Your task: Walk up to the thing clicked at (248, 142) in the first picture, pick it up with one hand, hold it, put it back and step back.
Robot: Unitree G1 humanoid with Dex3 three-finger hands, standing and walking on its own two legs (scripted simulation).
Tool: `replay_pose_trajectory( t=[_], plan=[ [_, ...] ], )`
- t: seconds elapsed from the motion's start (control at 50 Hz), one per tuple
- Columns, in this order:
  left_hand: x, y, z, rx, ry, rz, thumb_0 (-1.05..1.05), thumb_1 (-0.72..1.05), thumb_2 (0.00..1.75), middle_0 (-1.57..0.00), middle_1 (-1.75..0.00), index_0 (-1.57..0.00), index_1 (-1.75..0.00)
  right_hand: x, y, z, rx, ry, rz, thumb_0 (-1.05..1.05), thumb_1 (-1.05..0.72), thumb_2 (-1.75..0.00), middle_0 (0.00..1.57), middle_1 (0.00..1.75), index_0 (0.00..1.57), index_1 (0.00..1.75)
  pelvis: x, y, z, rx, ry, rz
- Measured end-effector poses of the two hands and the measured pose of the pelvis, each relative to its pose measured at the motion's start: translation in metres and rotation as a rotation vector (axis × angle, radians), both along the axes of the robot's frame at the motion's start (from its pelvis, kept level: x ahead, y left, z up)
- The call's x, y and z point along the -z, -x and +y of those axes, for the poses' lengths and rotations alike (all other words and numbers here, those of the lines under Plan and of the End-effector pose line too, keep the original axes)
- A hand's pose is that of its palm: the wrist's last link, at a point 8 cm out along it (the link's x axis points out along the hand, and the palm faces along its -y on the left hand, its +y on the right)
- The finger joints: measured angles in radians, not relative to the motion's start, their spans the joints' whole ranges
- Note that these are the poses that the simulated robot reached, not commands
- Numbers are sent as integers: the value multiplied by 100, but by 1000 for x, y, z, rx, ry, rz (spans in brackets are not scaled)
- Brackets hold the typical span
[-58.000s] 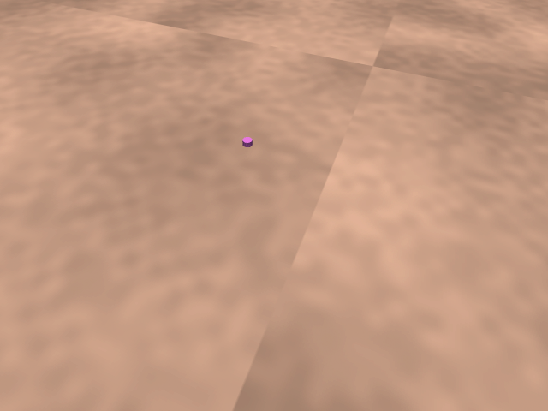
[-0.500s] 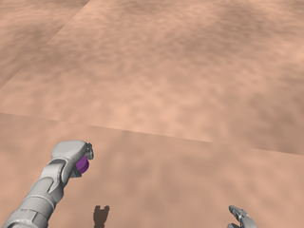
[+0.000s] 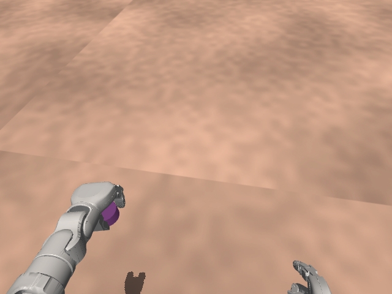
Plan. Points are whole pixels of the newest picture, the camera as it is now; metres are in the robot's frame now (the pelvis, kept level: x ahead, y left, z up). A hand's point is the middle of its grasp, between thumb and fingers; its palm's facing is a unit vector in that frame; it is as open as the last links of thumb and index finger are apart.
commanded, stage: hold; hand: left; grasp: from above
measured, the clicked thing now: (105, 212) +0.32 +0.22 -0.07
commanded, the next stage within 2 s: crouch in 0.78 s
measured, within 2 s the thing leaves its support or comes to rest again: neither
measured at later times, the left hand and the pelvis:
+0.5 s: hand (98, 219) +0.28 +0.22 -0.03, palm faces -0.45 -0.07 -0.89, open 7.6 cm; pelvis +0.00 +0.00 +0.00, yaw +0 degrees
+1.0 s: hand (97, 216) +0.29 +0.23 -0.03, palm faces -0.45 -0.06 -0.89, open 7.6 cm; pelvis +0.00 +0.00 +0.01, yaw +0 degrees
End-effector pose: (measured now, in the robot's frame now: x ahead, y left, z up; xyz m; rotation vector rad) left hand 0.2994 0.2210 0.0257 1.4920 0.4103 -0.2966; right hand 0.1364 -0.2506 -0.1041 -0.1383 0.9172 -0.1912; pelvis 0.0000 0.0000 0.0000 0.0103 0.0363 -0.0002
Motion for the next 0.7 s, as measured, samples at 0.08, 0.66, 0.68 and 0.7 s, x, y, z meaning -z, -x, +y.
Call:
replay_pose_trajectory(
  t=[0.08, 0.66, 0.68, 0.7],
  plan=[
    [-2, 3, 0, 3, 0, 7, 1, 31, 38, -67, -64, -81, -60, -2, 0, 0, -1, -2, -6, 1, -90, -89, 20, 30, 20, 30, -1, 1, 0, 1, -1, -7],
    [2, 10, 7, 9, -2, 25, 1, 28, 40, -69, -62, -84, -57, -7, -2, 5, -6, 5, 2, 1, -90, -89, 20, 30, 20, 30, -5, 4, 1, 0, 0, -23],
    [2, 10, 7, 8, -2, 23, 1, 28, 40, -69, -62, -84, -57, -6, -1, 5, -6, 5, 6, 1, -90, -89, 20, 30, 20, 30, -5, 4, 1, 0, 0, -23],
    [2, 9, 8, 7, -1, 21, 1, 28, 40, -70, -62, -84, -57, -6, 0, 4, -5, 6, 10, 1, -90, -89, 20, 30, 20, 30, -5, 4, 2, 0, 1, -22]
  ],
)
